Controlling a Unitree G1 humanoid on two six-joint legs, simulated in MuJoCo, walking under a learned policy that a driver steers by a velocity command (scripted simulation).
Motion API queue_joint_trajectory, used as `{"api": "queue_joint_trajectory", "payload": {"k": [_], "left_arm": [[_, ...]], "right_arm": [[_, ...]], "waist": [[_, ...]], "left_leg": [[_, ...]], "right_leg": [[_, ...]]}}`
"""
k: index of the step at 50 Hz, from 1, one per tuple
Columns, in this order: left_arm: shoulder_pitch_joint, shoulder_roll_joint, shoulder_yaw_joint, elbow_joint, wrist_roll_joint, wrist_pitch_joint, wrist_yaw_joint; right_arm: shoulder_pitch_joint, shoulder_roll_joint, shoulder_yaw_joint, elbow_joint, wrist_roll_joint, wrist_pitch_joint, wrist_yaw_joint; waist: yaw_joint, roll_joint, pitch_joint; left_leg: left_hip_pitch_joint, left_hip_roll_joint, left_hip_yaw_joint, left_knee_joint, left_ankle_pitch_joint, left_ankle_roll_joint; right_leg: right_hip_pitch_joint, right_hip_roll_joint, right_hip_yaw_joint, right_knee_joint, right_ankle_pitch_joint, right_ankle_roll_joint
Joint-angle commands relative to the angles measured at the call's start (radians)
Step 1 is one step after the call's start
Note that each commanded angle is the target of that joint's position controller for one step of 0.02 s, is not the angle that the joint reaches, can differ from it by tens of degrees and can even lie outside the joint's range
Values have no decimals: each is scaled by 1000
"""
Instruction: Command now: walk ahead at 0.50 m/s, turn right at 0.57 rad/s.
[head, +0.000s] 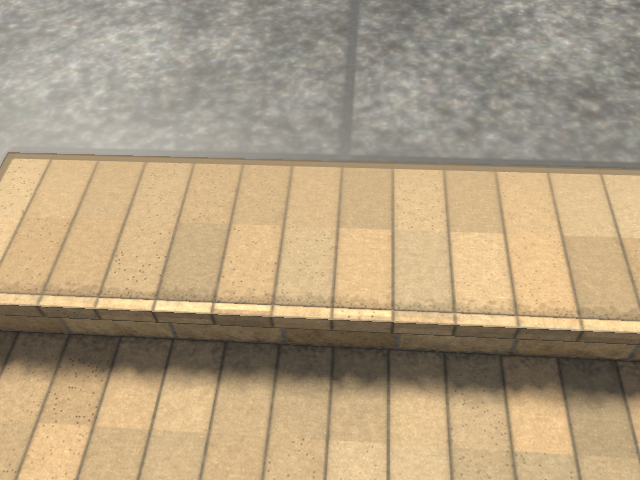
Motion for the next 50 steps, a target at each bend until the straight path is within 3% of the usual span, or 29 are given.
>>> {"api": "queue_joint_trajectory", "payload": {"k": [1,6,9,12,13,14,15,16,17,18,19,20,21,22,23,25,26,28,30,32,37,40,42,43,45,47,48,49,50], "left_arm": [[74,131,23,-43,-5,-25,9],[250,125,8,-18,8,-37,24],[318,113,-11,23,28,-55,28],[303,107,-28,77,8,-44,35],[267,120,-25,55,-10,-35,43],[218,94,-34,32,-19,-32,36],[140,130,-28,-6,-28,-32,33],[162,199,-7,-12,-33,-36,26],[159,242,14,2,-37,-51,20],[95,265,35,-4,-43,-65,4],[127,146,20,-17,-34,-80,-15],[240,36,5,-66,-2,-86,-46],[240,26,2,-68,50,-74,-55],[157,6,-5,-110,62,-64,-57],[44,38,-18,-114,8,-36,-101],[88,-41,-60,-158,36,-34,-97],[102,-59,-73,-152,39,-29,-93],[108,9,-71,-175,22,-11,-88],[27,7,-71,-196,22,-7,-97],[-80,-37,-92,-217,29,-7,-93],[-282,-69,-130,-262,26,-24,-56],[-494,-53,-136,-351,25,2,-64],[-582,-100,-148,-375,48,45,-90],[-553,-108,-148,-375,54,60,-98],[-557,0,-110,-382,43,53,-104],[-372,39,-89,-332,25,34,-99],[-83,91,-66,-239,22,18,-84],[151,123,-58,-139,1,15,-88],[406,123,-44,-47,70,32,-87]], "right_arm": [[50,-44,-7,-61,-10,26,8],[-209,-14,15,-209,-9,42,-13],[-405,54,67,-355,-12,25,-33],[-448,56,95,-452,-6,28,-31],[-376,53,100,-451,-17,43,-17],[-302,48,92,-413,-7,51,-8],[-176,63,92,-379,-1,53,-10],[-28,5,60,-323,7,53,-17],[166,-34,29,-272,24,55,-26],[287,-93,5,-220,16,44,-27],[324,-175,-20,-154,-14,28,-31],[323,-266,-49,-114,9,43,-41],[169,-176,-42,-141,41,49,-36],[58,-82,-21,-113,51,45,-38],[144,30,34,-60,-14,7,23],[90,88,41,80,-42,-17,43],[47,104,43,104,-28,-28,42],[-5,78,43,127,-39,-53,55],[45,42,46,131,-52,-79,42],[290,41,52,209,-70,-79,33],[504,62,76,293,-102,-55,50],[589,52,90,334,-100,-50,70],[479,58,101,268,-54,-52,97],[417,22,99,241,-37,-70,102],[456,-119,74,228,12,-108,99],[426,-261,18,241,21,-99,107],[414,-239,6,218,-29,-101,109],[568,-103,30,216,-82,-98,119],[444,-83,9,211,-29,-60,131]], "waist": [[-20,-52,-102],[61,-74,-12],[86,-93,81],[55,-79,89],[26,-34,16],[11,-28,-38],[-71,-72,-149],[-127,-117,-281],[-217,-221,-394],[-285,-176,-402],[-220,67,-361],[-115,413,-475],[-42,180,-427],[6,69,-210],[-141,-53,33],[21,-70,-74],[50,-66,-68],[109,-91,-115],[87,17,-133],[-7,50,-105],[-71,25,-13],[-102,39,-10],[-68,52,-42],[-7,66,-45],[39,126,-104],[117,173,-119],[165,94,-309],[148,-134,-627],[260,-269,-610]], "left_leg": [[-207,-3,38,148,26,-16],[-738,0,37,524,-131,-2],[-1073,-22,21,753,-332,59],[-859,-24,83,419,-324,90],[-549,-21,104,225,-196,106],[-292,-49,153,112,-123,120],[40,-106,173,5,-36,146],[248,-169,176,-55,-46,142],[398,-178,111,-123,-26,150],[448,-188,69,-363,-21,157],[524,-28,-310,-633,-77,233],[583,218,-904,-950,110,324],[474,213,-986,-982,-189,327],[287,171,-848,-975,-418,326],[192,114,-705,-971,-381,374],[173,109,-540,-966,-136,328],[158,77,-430,-979,-119,302],[116,36,-197,-1009,-33,234],[35,-36,-52,-1034,34,216],[241,-11,-97,-1023,98,217],[627,72,-207,-1031,100,256],[578,79,-189,-1133,191,272],[297,97,-90,-1268,457,264],[252,102,-52,-1268,726,244],[342,104,0,-1174,1400,227],[588,146,22,-971,1753,178],[430,140,1,-705,1753,111],[98,13,-107,-408,1196,73],[-60,-257,-181,144,107,72]], "right_leg": [[155,-252,255,-95,589,-136],[280,-316,476,-137,117,-211],[341,-379,508,-182,76,-177],[185,-303,368,-331,139,-97],[88,-310,310,-432,309,-101],[32,-270,215,-431,589,-85],[-48,-253,133,-342,1082,-61],[19,-263,137,-171,1424,-48],[113,-314,166,11,1687,-40],[178,-282,145,279,1626,-2],[-17,-133,162,659,851,36],[-230,102,229,1095,-5,74],[-314,25,297,1290,19,61],[-417,-27,194,1353,53,57],[-715,38,419,1564,172,-24],[-804,-17,415,1573,261,-119],[-868,-27,412,1568,258,-135],[-871,-90,299,1421,304,-105],[-811,-110,140,1457,266,-49],[-1058,-105,142,1612,183,-40],[-1512,-140,126,1636,70,-87],[-1431,-193,-21,1330,205,-61],[-1000,-205,-136,1204,174,-33],[-811,-177,-134,1107,161,-29],[-537,-62,-224,890,-27,18],[-440,-8,-190,609,-110,15],[-45,-67,-25,655,164,-65],[447,-244,460,469,155,-272],[465,-377,847,143,89,-355]]}}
